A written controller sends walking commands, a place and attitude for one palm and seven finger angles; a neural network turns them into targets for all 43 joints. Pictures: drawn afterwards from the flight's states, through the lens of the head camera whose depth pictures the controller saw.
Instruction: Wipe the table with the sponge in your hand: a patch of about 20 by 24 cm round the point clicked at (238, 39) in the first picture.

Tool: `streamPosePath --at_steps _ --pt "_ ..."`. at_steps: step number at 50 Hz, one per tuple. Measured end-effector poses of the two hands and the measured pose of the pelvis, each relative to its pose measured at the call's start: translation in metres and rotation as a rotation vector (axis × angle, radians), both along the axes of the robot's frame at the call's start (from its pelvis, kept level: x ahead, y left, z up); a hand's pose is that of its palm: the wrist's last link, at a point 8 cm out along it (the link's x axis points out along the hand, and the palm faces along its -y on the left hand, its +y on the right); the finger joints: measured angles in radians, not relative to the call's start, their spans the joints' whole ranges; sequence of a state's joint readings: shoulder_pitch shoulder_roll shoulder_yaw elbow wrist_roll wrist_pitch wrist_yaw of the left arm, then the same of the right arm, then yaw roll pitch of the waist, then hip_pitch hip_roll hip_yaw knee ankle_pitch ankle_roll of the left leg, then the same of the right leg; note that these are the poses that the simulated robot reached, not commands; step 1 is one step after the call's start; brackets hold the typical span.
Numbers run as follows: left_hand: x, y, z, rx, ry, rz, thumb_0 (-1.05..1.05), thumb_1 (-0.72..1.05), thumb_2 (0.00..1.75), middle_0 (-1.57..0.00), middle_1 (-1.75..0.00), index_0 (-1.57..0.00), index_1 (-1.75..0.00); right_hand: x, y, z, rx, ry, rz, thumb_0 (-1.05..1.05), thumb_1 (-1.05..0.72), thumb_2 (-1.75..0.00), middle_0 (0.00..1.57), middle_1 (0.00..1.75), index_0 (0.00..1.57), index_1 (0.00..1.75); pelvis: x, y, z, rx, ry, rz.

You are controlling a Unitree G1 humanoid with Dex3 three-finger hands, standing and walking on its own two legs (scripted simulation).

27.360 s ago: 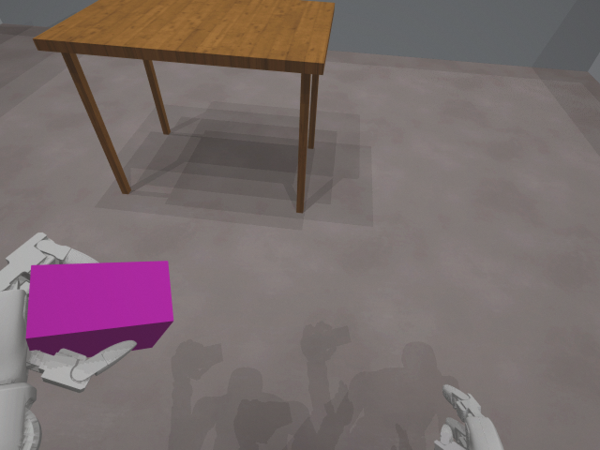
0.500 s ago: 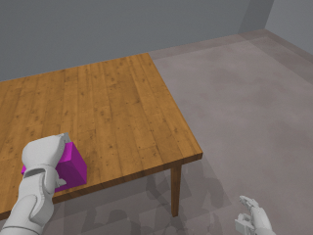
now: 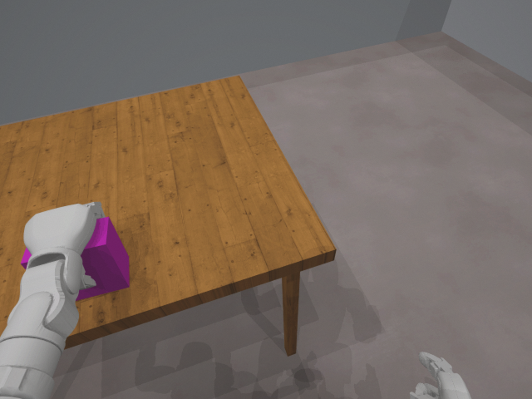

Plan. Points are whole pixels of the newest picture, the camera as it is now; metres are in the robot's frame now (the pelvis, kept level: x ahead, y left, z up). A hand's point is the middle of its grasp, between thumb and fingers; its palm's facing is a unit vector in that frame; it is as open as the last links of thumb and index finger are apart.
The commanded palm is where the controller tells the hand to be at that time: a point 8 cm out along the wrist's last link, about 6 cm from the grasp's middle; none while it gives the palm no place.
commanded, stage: wipe forward along the first lane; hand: left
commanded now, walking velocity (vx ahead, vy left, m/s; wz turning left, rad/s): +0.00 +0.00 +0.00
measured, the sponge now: (87, 268) +0.29 +0.34 +0.01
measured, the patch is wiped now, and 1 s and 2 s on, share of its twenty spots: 0.15 0.35 0.45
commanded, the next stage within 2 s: slide across to the middle lane in 1.12 s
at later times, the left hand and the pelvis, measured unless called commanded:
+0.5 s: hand (82, 225) +0.34 +0.36 +0.05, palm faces -0.13 +0.02 -0.99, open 10.3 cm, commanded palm +0.34 +0.36 +0.09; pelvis -0.01 +0.00 -0.01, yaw +0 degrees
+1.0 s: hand (80, 205) +0.39 +0.39 +0.05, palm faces -0.14 +0.03 -0.99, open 10.3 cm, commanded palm +0.38 +0.39 +0.09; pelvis -0.01 +0.01 -0.01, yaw -1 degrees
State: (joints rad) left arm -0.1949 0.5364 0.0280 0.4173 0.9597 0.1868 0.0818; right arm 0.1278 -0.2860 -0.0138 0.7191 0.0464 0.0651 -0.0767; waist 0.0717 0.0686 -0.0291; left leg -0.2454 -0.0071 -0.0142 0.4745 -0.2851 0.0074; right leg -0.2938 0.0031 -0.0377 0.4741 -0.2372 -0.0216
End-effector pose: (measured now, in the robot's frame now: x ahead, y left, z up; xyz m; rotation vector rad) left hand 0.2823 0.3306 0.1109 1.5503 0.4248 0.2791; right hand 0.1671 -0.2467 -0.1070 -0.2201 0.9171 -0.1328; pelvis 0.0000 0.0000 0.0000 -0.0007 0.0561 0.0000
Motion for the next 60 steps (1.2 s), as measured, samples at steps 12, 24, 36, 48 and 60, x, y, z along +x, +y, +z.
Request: streamPosePath --at_steps 12,24,36,48,60 --pt "0.02 0.008 -0.001 0.027 0.008 -0.013 0.0 -0.52 1.04 -0.7 -1.33 -0.73 -1.33 -0.034 -0.013 -0.012 -0.017 0.084 -0.039 0.01 -0.91 -0.9 0.2 0.3 0.2 0.3 -0.005 0.0 -0.004 0.001 0.041 0.005" --pt "0.048 0.019 -0.001 0.035 0.039 -0.02 0.0 -0.52 1.04 -0.7 -1.33 -0.74 -1.33 -0.064 -0.017 -0.019 -0.021 0.144 -0.077 0.01 -0.91 -0.9 0.2 0.3 0.21 0.3 -0.011 0.0 -0.008 -0.002 0.079 0.001" --pt "0.071 0.033 0.0 0.045 0.044 -0.028 0.0 -0.53 1.04 -0.7 -1.33 -0.74 -1.32 -0.098 -0.023 -0.024 -0.038 0.238 -0.125 0.01 -0.91 -0.9 0.2 0.3 0.21 0.3 -0.012 0.004 -0.011 -0.008 0.116 -0.005" --pt "0.09 0.043 -0.001 0.045 0.049 -0.027 0.0 -0.53 1.04 -0.7 -1.32 -0.74 -1.32 -0.118 -0.019 -0.026 -0.04 0.299 -0.161 0.01 -0.91 -0.9 0.2 0.3 0.21 0.3 -0.009 0.011 -0.013 -0.014 0.148 -0.012" --pt "0.111 0.059 0.002 0.051 0.062 -0.002 0.0 -0.53 1.04 -0.71 -1.32 -0.74 -1.32 -0.125 -0.016 -0.024 -0.057 0.332 -0.173 0.01 -0.91 -0.9 0.2 0.3 0.21 0.3 -0.006 0.015 -0.015 -0.021 0.179 -0.011"
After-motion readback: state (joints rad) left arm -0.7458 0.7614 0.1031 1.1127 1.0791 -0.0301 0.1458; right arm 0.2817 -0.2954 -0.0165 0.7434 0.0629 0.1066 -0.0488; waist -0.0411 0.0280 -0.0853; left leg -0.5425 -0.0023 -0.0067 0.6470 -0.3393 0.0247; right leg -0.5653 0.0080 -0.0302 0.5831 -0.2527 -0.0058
